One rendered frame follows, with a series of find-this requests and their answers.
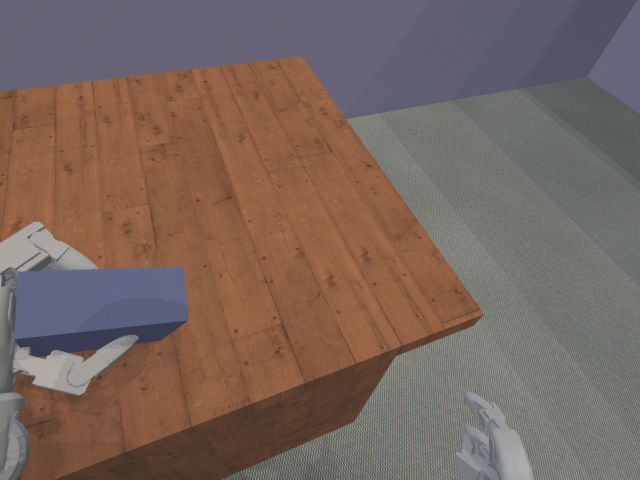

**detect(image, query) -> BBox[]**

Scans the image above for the right robot hand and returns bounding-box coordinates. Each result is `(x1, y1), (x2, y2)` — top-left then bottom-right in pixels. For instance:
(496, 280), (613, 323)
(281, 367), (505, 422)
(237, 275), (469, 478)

(456, 391), (534, 480)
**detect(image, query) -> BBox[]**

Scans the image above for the table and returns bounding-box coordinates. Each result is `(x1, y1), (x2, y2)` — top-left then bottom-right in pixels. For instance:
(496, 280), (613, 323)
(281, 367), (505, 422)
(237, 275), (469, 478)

(0, 56), (484, 480)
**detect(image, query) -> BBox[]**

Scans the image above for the robot left forearm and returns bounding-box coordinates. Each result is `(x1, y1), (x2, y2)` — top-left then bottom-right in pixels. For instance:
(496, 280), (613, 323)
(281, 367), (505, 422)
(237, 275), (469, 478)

(0, 392), (31, 480)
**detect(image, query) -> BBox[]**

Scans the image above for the left robot hand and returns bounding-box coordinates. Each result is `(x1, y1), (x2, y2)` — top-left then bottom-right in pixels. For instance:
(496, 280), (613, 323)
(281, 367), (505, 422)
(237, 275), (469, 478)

(0, 222), (139, 396)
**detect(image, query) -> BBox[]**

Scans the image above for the sponge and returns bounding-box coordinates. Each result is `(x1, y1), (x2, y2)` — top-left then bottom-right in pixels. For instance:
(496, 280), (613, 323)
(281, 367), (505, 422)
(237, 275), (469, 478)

(15, 267), (189, 357)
